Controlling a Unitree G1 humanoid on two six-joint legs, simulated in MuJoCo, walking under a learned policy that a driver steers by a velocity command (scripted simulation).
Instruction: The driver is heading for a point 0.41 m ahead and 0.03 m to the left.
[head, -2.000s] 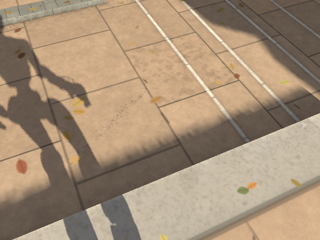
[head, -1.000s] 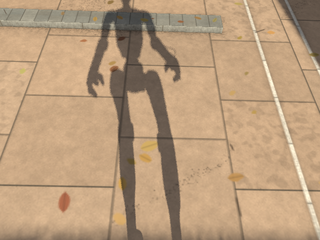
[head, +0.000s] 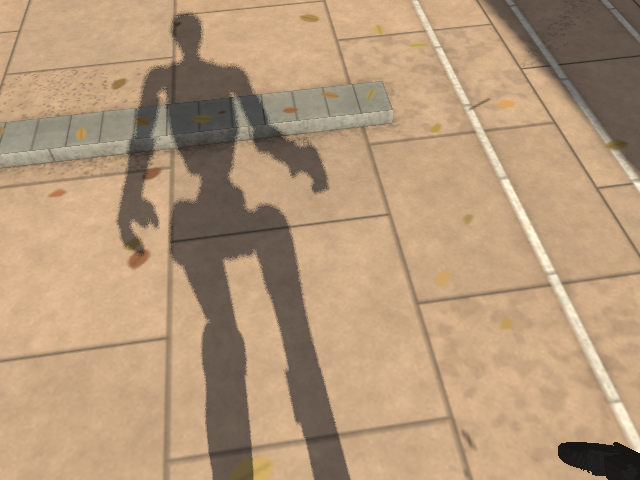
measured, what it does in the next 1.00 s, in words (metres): steps on the spot: left foot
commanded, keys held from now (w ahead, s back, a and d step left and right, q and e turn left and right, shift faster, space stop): no key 1.00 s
